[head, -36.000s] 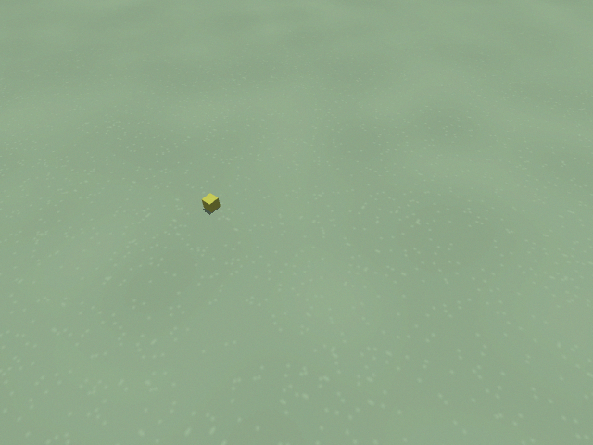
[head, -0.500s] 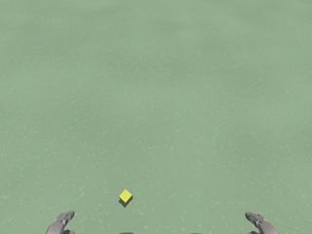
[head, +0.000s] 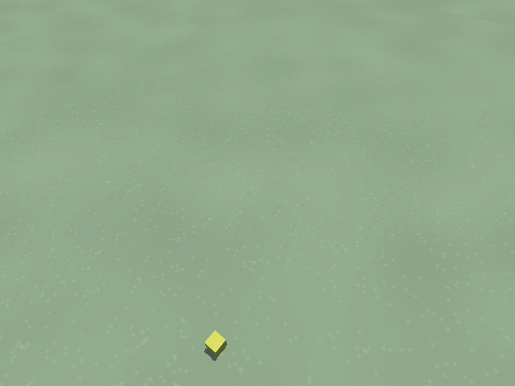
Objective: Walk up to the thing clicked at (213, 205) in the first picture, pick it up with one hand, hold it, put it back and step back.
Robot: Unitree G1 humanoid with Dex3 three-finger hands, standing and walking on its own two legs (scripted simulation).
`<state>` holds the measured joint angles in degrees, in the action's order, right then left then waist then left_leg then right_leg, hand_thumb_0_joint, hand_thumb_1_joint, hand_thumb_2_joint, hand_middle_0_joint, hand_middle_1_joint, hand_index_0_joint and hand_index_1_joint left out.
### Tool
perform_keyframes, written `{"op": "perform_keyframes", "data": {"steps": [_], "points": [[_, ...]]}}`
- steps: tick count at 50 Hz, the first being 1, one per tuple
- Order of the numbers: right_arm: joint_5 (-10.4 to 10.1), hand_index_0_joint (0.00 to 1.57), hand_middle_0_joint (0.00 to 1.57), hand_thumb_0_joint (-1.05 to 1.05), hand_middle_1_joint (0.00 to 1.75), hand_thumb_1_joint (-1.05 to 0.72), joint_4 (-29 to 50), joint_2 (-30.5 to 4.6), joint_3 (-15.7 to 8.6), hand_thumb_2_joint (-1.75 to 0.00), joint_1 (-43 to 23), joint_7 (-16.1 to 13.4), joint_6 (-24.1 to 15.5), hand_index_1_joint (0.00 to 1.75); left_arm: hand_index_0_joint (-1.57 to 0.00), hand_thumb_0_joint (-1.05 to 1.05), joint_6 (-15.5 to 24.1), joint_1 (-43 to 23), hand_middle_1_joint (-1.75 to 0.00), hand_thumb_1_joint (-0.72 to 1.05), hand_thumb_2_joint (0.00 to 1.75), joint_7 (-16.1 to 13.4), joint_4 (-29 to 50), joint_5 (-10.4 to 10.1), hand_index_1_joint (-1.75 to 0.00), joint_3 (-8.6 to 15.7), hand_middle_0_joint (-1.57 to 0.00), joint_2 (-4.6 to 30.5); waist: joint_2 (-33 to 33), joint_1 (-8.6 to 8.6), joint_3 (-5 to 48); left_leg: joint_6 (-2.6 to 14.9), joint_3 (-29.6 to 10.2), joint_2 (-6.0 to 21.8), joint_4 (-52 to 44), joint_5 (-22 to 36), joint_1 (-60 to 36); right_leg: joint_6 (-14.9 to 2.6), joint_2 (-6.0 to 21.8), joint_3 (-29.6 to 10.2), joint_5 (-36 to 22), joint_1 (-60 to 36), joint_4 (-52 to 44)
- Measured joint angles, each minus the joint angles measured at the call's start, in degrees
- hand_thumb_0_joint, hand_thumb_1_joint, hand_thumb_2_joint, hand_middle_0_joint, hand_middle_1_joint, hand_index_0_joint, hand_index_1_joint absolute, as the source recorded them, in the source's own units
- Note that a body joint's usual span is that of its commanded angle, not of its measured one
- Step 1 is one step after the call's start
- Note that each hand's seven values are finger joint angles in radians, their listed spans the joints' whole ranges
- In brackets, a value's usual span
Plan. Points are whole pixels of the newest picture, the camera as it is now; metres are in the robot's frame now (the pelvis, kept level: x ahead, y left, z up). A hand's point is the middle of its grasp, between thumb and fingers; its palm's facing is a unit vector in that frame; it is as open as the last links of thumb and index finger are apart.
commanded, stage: stand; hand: left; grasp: from above
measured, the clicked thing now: (216, 343) +0.42 +0.19 -0.75
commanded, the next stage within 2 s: step back in 1.80 s
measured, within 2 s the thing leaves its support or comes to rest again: neither
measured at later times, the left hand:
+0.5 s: hand out of the picture +0.05 +0.24 -0.16, palm faces +0.01 -0.94 -0.33, open 7.3 cm
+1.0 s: hand out of the picture +0.08 +0.23 -0.15, palm faces -0.01 -0.94 -0.33, open 7.3 cm
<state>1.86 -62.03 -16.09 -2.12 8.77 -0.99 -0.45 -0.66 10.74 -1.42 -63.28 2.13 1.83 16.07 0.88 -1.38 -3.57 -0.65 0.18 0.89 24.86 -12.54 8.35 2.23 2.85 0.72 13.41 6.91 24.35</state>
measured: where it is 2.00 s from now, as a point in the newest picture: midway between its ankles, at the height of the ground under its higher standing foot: outside the picture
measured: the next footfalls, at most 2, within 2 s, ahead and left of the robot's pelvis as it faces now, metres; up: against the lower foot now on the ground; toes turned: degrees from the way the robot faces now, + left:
none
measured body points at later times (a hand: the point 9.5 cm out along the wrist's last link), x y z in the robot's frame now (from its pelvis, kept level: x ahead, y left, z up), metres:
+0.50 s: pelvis -0.01 -0.01 +0.00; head -0.01 -0.01 +0.45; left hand +0.05 +0.29 -0.13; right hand +0.05 -0.30 -0.14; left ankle +0.01 +0.13 -0.74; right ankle +0.00 -0.14 -0.74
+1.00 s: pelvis +0.01 -0.01 +0.01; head +0.02 -0.01 +0.45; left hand +0.08 +0.28 -0.13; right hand +0.08 -0.30 -0.13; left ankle +0.01 +0.13 -0.74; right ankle +0.00 -0.14 -0.74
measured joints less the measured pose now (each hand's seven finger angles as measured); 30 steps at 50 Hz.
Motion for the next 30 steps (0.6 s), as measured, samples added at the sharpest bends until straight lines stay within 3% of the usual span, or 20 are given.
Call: {"op": "perform_keyframes", "data": {"steps": [30], "points": [[-0.4, 0.21, 0.21, 0.01, 0.30, -0.90, -3.2, -2.3, 0.8, -0.90, -0.4, 0.8, 0.2, 0.30, -0.20, 0.01, 0.7, -2.7, -0.30, 0.91, 0.90, 1.0, -3.2, -0.4, -0.30, 0.0, -0.20, 1.8, -0.1, 1.08, 0.0, -0.74, 0.0, 1.0, -3.7, 2.5, -0.7, -0.73, -1.0, 0.1, -2.6, -0.6, -3.8]]}}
